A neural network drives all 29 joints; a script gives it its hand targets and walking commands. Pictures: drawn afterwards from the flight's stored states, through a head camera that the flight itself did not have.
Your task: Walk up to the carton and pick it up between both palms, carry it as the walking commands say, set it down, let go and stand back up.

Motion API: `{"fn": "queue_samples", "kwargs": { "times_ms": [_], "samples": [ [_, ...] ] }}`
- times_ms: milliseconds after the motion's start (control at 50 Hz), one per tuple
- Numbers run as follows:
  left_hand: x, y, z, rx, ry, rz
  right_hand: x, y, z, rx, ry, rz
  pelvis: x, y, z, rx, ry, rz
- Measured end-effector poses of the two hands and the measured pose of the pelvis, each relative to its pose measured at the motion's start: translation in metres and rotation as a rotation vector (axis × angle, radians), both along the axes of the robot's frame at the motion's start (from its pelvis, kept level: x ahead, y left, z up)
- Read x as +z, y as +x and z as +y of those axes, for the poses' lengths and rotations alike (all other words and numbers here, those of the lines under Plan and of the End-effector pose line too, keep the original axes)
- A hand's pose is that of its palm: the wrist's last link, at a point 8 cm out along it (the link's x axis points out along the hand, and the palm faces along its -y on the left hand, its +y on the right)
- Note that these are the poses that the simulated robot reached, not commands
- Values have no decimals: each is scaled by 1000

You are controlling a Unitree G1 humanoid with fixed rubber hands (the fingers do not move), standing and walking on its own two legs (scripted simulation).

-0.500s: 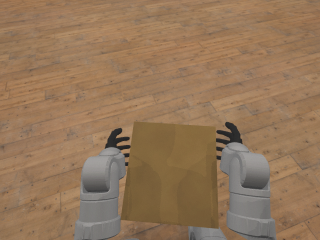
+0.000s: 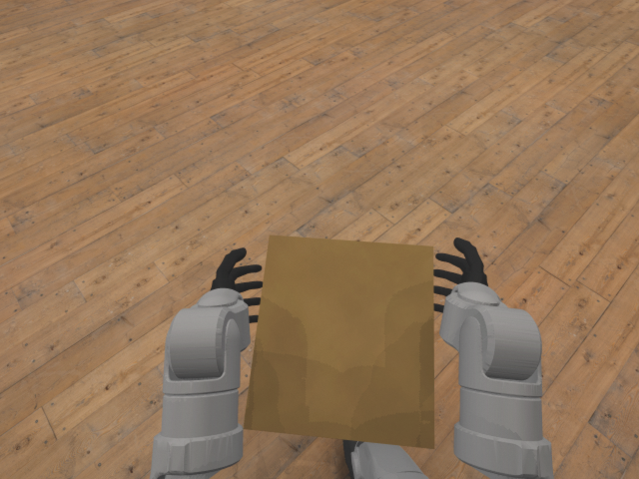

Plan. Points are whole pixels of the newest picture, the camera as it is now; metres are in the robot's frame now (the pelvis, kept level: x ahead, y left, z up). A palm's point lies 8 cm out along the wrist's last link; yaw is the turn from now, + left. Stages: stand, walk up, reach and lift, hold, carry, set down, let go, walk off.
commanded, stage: carry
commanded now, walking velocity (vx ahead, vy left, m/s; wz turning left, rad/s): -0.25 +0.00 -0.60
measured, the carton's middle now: (342, 338) +0.30 -0.02 -0.03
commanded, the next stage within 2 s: none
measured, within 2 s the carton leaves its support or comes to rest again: neither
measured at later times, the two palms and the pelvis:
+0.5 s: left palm out of the picture +0.09 +0.01 +0.06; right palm out of the picture +0.00 -0.26 +0.07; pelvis -0.23 -0.01 +0.00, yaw -17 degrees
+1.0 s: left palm out of the picture -0.15 -0.02 +0.07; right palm out of the picture -0.30 -0.25 +0.07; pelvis -0.45 +0.04 +0.00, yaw -32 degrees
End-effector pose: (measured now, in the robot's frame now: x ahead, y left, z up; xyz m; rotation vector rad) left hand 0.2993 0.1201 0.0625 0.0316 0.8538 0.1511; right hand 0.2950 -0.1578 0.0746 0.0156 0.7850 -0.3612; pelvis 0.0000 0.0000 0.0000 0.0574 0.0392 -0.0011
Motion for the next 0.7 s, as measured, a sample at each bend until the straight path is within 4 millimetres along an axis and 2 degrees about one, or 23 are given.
{"fn": "queue_samples", "kwargs": {
  "times_ms": [60, 120, 180, 240, 340, 420, 500, 600, 700],
  "samples": [
    [6, -34, -5, -15, 23, 33, 4, -32, -4, 0, 4, 33, 9, -24, -4, -38, -53, -3],
    [13, -59, -11, 6, 27, 28, 11, -54, -10, 8, 7, 29, 11, -50, -12, -76, -80, 4],
    [20, -80, -23, 29, 22, -12, 15, -74, -22, 7, 26, -13, 6, -77, -23, -119, -91, 9],
    [19, -101, -44, 26, 17, -54, 10, -101, -43, -8, 33, -57, -6, -106, -37, -160, -90, 13],
    [4, -146, -82, -123, 56, 36, -11, -182, -79, -132, 50, 32, 1, -155, -36, -195, -44, 14],
    [0, -179, -104, -237, 52, 57, -13, -245, -95, -250, 49, 49, 2, -194, -26, -241, -22, 24],
    [0, -208, -114, -316, 17, 11, -5, -295, -98, -334, 27, 2, -4, -233, -12, -296, -17, 37],
    [2, -259, -107, -361, 5, 18, 3, -354, -88, -351, -7, 16, 3, -277, 3, -375, -36, 9],
    [16, -302, -102, -353, 11, 10, 17, -397, -83, -355, -6, 12, 10, -320, 8, -439, -90, 22]
  ]
}}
